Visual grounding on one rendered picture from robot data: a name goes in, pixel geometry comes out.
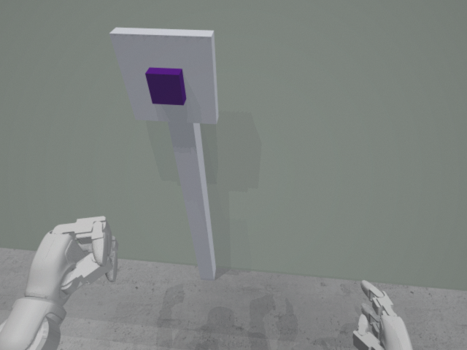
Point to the button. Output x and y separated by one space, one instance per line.
166 86

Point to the robot left hand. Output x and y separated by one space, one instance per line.
50 275

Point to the left robot forearm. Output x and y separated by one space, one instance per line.
32 325

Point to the panel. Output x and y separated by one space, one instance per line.
193 51

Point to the robot right hand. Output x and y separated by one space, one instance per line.
389 330

